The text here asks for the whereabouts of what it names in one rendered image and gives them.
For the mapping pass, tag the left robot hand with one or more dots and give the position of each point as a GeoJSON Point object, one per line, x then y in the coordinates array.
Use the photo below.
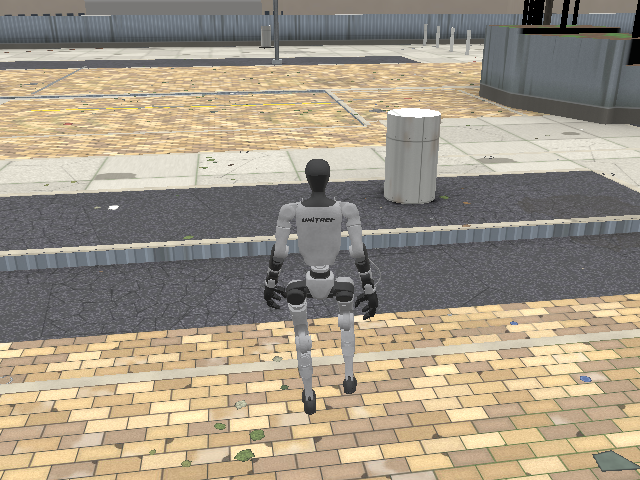
{"type": "Point", "coordinates": [269, 293]}

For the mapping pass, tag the right robot hand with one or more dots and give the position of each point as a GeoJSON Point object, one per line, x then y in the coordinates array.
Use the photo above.
{"type": "Point", "coordinates": [372, 304]}

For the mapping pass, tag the robot left upper arm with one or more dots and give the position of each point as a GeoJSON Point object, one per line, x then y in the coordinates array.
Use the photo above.
{"type": "Point", "coordinates": [287, 212]}

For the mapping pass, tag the robot left forearm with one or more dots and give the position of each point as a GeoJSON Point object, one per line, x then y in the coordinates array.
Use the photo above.
{"type": "Point", "coordinates": [274, 269]}

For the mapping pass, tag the humanoid robot head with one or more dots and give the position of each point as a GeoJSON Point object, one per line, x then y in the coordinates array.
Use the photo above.
{"type": "Point", "coordinates": [317, 173]}

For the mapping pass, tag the robot right upper arm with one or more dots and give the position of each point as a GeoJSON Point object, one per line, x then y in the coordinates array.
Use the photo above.
{"type": "Point", "coordinates": [350, 211]}

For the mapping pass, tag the robot right forearm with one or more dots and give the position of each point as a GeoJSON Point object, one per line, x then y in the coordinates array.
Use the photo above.
{"type": "Point", "coordinates": [365, 273]}

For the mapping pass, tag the humanoid robot torso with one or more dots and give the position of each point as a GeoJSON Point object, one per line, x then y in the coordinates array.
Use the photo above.
{"type": "Point", "coordinates": [319, 241]}

